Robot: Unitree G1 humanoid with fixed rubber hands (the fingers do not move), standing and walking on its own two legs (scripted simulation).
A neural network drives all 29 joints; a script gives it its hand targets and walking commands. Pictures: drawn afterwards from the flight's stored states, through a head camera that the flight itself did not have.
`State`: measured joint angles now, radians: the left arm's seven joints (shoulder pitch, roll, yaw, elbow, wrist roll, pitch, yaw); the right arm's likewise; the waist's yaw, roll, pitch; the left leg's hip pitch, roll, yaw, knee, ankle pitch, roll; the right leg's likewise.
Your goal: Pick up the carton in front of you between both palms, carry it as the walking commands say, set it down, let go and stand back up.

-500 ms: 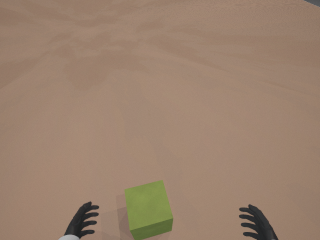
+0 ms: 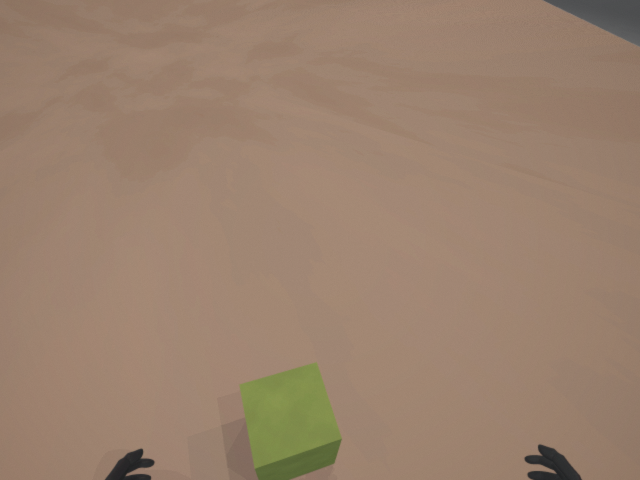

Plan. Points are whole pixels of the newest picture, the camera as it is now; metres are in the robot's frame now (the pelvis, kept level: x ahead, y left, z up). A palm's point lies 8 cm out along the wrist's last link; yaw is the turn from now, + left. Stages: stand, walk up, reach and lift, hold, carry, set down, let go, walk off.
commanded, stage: stand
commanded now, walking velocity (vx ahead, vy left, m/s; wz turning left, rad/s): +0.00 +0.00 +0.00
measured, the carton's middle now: (289, 426) +0.38 +0.08 -0.65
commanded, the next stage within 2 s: none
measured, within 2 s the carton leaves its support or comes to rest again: neither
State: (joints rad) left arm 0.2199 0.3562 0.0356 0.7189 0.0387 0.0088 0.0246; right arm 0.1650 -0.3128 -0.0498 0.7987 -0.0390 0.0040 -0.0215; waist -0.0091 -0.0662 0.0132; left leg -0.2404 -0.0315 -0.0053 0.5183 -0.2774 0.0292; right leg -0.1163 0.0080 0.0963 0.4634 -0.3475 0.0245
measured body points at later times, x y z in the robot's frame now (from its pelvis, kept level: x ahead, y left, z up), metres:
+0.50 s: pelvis -0.01 +0.00 +0.01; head -0.01 +0.02 +0.45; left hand +0.10 +0.30 -0.12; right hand +0.10 -0.30 -0.10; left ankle +0.00 +0.10 -0.74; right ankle -0.06 -0.14 -0.74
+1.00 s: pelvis -0.02 +0.00 +0.01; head -0.02 +0.02 +0.46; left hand +0.08 +0.31 -0.12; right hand +0.08 -0.32 -0.10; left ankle +0.00 +0.10 -0.74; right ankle -0.06 -0.14 -0.74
